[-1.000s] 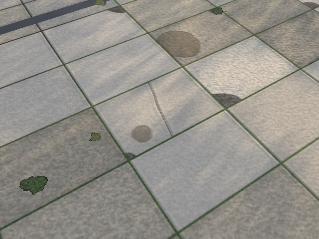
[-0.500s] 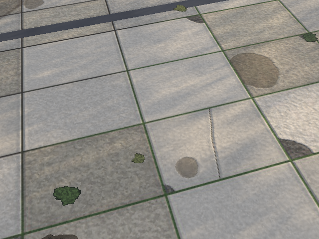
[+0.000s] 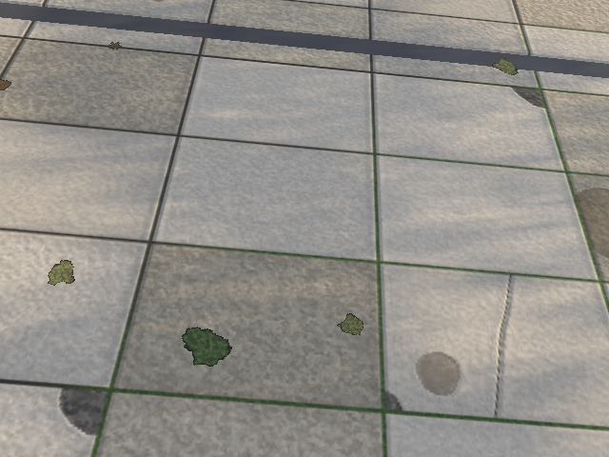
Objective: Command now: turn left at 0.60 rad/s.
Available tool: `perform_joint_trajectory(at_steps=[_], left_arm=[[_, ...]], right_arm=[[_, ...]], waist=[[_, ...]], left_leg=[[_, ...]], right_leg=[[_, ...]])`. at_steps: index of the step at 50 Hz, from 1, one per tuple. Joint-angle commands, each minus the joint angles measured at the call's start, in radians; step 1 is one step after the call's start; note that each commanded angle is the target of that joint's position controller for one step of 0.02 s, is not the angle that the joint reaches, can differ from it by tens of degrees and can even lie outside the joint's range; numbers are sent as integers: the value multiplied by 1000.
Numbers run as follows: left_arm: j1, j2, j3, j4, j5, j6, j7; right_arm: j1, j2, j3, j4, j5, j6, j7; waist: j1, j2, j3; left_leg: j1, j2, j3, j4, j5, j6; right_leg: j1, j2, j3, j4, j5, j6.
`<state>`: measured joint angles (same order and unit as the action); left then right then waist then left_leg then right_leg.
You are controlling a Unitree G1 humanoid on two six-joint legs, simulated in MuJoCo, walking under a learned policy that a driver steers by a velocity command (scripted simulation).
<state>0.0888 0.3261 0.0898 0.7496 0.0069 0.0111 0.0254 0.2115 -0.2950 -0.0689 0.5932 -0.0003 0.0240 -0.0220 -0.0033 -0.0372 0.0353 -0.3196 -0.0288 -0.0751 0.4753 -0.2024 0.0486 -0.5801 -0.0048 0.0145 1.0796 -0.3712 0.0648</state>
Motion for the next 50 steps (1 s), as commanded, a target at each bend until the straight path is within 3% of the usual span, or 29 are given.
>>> perform_joint_trajectory(at_steps=[1,4,9,11,12,13,14,15,16,19,22,24,26,27,28,29,30,31,33,34,36,38,39,40,41,42,44,46,50], left_arm=[[-30,49,7,-76,-4,-14,0],[-47,44,3,-85,-7,-17,-10],[-15,51,2,-85,-15,-25,-28],[28,36,-1,-78,-12,-34,-38],[49,44,0,-74,-1,-38,-39],[67,98,8,-85,21,-39,-35],[26,149,14,-86,32,-33,-31],[20,98,3,-91,35,-39,-28],[13,79,-3,-96,30,-45,-25],[-12,78,-5,-90,-3,-45,-14],[-11,54,-11,-79,-3,-25,-18],[32,64,-10,-65,-6,-14,-19],[50,57,-16,-56,-19,-12,-21],[84,38,-25,-46,-13,-21,-25],[88,19,-34,-49,9,-33,-33],[111,-13,-41,-52,8,-41,-36],[49,19,-37,-53,6,-46,-33],[0,34,-28,-70,-7,-51,-32],[5,30,-22,-80,-25,-64,-30],[14,26,-20,-82,-32,-74,-36],[65,6,-23,-64,-41,-96,-53],[195,15,-10,5,-24,-104,-62],[303,52,1,33,-20,-104,-60],[384,167,26,40,-18,-107,-63],[387,170,25,34,-4,-113,-67],[332,111,5,22,-8,-117,-58],[277,83,-7,5,-8,-113,-48],[265,64,-17,0,-5,-105,-42],[303,81,-18,19,-13,-91,-29]], right_arm=[[-27,-168,-48,-76,5,-11,-14],[-26,-186,-55,-82,3,-1,-16],[-40,-163,-42,-77,2,7,-1],[-69,-147,-33,-76,12,10,-2],[-58,-130,-27,-72,13,8,-4],[-25,-89,-15,-72,-5,4,-7],[27,-74,-12,-72,-10,-7,-3],[-17,-129,-27,-78,-18,-14,-7],[-49,-176,-46,-70,-5,-13,-10],[-27,-117,-42,-34,0,9,-13],[-42,-21,-7,-24,1,6,-4],[-48,-30,-9,-15,11,3,0],[-10,-41,-12,12,7,1,3],[0,-61,-12,11,-5,1,1],[14,-110,-18,2,-12,3,-5],[26,-158,-37,34,-10,6,-2],[35,-135,-36,21,-8,2,7],[61,-139,-33,29,-15,-6,8],[77,-148,-32,46,-2,-29,1],[83,-135,-27,51,4,-39,-3],[41,-125,-23,44,22,-46,-2],[-9,-97,-15,29,21,-47,0],[-44,-45,1,7,9,-53,1],[-53,-5,9,-40,16,-69,-2],[-73,-72,-8,-58,39,-84,-8],[-53,-95,-17,-42,51,-96,-2],[-37,-74,-16,-11,30,-109,12],[-48,-58,-15,-2,13,-112,26],[-144,4,12,-27,12,-113,43]], waist=[[5,168,-154],[-10,188,-150],[-21,205,-155],[16,195,-152],[25,172,-150],[3,50,-169],[-63,-162,-124],[-20,-209,-124],[2,-159,-99],[-11,-89,-79],[4,-128,-98],[23,-152,-120],[1,-133,-116],[7,-97,-147],[22,-2,-160],[56,191,-151],[-7,203,-90],[-32,225,-6],[-25,277,86],[-18,290,91],[23,254,80],[81,187,15],[115,78,-20],[117,-188,-31],[123,-215,20],[85,-122,80],[55,-53,76],[49,-44,54],[78,-44,41]], left_leg=[[199,217,-244,-94,386,183],[172,215,-300,-84,305,190],[147,213,-360,-42,343,183],[124,176,-354,-9,313,146],[80,145,-341,6,226,104],[1,75,-269,112,49,40],[-121,-64,-116,212,-242,-21],[-120,-31,-82,331,-389,-68],[-141,-17,-84,453,-391,-90],[-179,2,-88,547,-323,-133],[-57,25,13,306,-274,-143],[12,19,44,141,-195,-139],[135,11,62,-113,31,-108],[237,43,15,-127,91,-83],[305,128,-67,-79,183,-47],[219,135,-92,-58,-137,24],[132,159,-171,-148,-432,76],[89,209,-268,-227,-568,108],[41,273,-369,-276,-575,149],[61,290,-377,-269,-525,153],[29,257,-305,-244,-443,125],[-80,172,-187,-135,-324,75],[-171,106,-97,60,-255,28],[-365,-13,50,372,-267,-42],[-508,5,-11,580,-399,-45],[-575,64,-46,677,-320,-26],[-589,113,-19,668,-146,-5],[-519,138,8,597,-35,-18],[-414,112,77,339,115,-62]], right_leg=[[-33,3,40,-113,38,12],[38,20,50,-240,20,11],[173,21,31,-394,-9,-13],[281,23,11,-594,121,-40],[370,-5,26,-690,253,-63],[465,-150,154,-717,398,-111],[466,-290,311,-725,586,-240],[393,-382,414,-766,547,-356],[396,-357,394,-772,514,-362],[428,-272,266,-734,543,-295],[428,-182,144,-701,596,-256],[457,-182,151,-676,600,-263],[430,-167,149,-659,525,-226],[376,-155,148,-670,354,-175],[294,-105,97,-621,170,-122],[278,7,-34,-574,-21,-78],[259,38,-86,-468,-67,-47],[181,48,-97,-393,-73,-49],[122,19,-56,-318,-101,-87],[100,-5,-30,-310,-126,-116],[217,-5,-43,-466,-104,-164],[492,24,-54,-579,97,-161],[606,-79,93,-651,38,-184],[700,-284,480,-825,-151,-297],[665,-412,728,-923,-260,-406],[652,-399,666,-915,-288,-394],[643,-309,472,-917,-157,-323],[604,-240,315,-936,62,-282],[554,-179,123,-944,328,-264]])
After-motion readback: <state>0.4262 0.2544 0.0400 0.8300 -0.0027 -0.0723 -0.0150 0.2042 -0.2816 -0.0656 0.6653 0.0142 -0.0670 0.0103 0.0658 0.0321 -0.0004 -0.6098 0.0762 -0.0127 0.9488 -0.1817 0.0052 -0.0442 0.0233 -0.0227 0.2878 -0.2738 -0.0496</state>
